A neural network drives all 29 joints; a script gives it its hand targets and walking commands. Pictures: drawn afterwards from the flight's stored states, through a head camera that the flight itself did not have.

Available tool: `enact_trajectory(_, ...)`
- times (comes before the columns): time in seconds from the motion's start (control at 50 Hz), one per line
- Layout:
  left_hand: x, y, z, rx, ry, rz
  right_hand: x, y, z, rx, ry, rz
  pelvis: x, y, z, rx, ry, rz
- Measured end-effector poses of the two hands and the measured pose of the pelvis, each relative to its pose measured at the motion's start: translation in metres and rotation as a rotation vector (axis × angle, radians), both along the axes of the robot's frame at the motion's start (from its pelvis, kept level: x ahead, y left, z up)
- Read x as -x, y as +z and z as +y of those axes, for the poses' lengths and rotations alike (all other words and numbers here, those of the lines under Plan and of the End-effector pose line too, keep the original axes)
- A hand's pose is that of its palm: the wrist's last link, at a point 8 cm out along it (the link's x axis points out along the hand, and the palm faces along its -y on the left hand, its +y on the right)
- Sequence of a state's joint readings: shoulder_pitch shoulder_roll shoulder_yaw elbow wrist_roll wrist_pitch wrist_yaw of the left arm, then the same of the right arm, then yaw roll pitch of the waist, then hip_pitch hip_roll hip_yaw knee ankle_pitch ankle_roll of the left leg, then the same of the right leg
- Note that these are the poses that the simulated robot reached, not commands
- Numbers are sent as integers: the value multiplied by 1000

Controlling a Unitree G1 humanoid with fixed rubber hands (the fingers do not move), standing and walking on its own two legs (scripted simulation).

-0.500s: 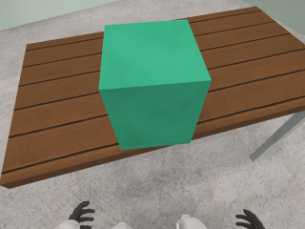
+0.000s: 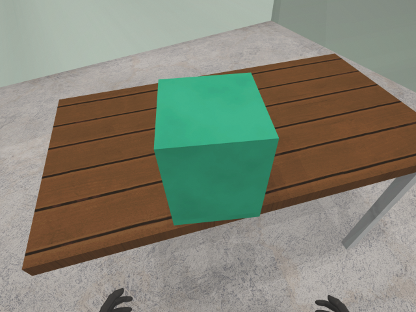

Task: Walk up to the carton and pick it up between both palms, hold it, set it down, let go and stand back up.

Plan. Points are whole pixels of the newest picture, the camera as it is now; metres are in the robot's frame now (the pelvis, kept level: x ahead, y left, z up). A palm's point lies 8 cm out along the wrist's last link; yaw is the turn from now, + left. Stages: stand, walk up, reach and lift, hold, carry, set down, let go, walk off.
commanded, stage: reach and lift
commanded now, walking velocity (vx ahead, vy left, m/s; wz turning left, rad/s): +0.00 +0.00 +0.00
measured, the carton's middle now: (211, 151) +0.45 +0.00 +0.07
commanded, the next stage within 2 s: none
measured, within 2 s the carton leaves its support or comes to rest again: neither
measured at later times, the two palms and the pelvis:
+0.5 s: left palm (103, 310) +0.17 +0.21 -0.04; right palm (342, 305) +0.16 -0.22 -0.04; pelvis +0.03 +0.00 +0.02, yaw +0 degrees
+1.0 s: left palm (100, 274) +0.22 +0.21 +0.02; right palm (333, 265) +0.21 -0.20 +0.02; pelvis +0.06 +0.00 +0.02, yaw -1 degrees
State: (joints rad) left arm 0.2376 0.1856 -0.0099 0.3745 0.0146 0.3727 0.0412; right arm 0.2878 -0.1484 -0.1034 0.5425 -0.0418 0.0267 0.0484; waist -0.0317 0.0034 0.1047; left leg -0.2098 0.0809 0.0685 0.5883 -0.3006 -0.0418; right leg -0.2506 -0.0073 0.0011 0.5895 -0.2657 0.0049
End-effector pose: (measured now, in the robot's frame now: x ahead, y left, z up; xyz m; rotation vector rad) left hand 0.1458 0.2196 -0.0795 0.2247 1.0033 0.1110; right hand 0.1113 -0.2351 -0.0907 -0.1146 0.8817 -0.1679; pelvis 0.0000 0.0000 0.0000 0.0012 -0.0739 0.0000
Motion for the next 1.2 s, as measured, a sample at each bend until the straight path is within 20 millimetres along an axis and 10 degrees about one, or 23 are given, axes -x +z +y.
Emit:
enact_trajectory(0.82,-62,75,-16,66,62,-453,-82,84,27,-15,50,-360,-58,18,0,10,-5,-19)
enact_trajectory(1.2,-71,121,-23,114,93,-612,-123,134,48,-77,85,-587,-55,19,6,14,-8,-16)
